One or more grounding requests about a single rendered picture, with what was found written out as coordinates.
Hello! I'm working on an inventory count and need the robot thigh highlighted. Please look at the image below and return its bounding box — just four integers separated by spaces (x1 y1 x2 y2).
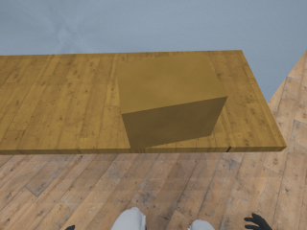
187 220 215 230
110 209 146 230

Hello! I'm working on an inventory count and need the robot right thigh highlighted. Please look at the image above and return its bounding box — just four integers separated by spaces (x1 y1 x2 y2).
187 220 215 230

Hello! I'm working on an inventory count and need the robot left thigh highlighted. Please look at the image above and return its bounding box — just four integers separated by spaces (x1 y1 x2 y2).
110 209 146 230

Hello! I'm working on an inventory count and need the carton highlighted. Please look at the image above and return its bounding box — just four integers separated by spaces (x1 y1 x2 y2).
115 52 228 150

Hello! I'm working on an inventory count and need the table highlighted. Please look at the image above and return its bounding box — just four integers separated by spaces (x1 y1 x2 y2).
0 50 288 155

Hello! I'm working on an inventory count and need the robot right hand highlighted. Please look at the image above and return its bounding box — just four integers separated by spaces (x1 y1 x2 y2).
244 213 272 230

